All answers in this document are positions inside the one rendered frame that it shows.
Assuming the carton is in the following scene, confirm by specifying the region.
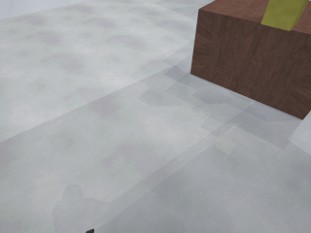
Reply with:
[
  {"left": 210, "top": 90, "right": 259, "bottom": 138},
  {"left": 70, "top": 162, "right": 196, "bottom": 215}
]
[{"left": 261, "top": 0, "right": 309, "bottom": 31}]

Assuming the pedestal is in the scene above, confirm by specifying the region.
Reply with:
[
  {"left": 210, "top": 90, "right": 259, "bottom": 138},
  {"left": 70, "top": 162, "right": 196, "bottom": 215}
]
[{"left": 190, "top": 0, "right": 311, "bottom": 120}]

